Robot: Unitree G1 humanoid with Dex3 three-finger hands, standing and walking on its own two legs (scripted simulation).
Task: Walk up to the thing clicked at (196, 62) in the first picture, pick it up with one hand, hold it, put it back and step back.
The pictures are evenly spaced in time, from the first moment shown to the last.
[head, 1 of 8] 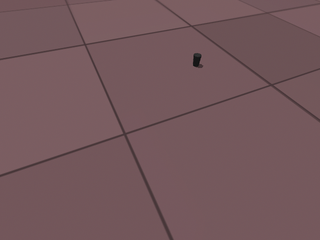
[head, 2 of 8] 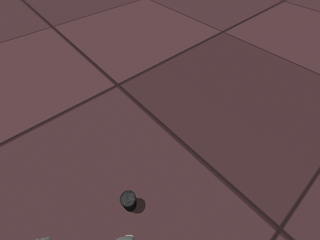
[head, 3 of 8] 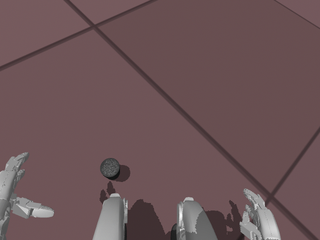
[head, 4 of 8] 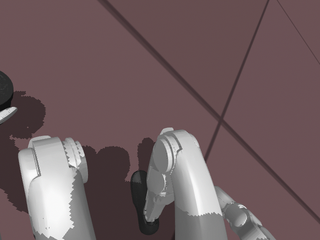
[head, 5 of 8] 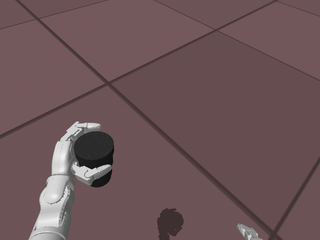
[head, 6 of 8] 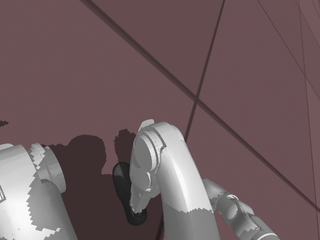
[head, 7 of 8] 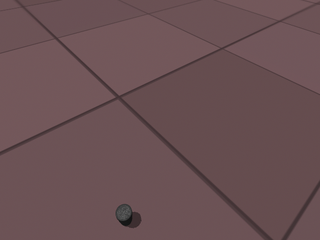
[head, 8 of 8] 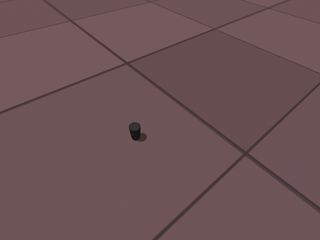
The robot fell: no
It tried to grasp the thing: yes
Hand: left
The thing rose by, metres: 0.69
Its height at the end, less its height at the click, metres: +0.00
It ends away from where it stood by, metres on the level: 0.01
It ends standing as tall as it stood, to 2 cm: yes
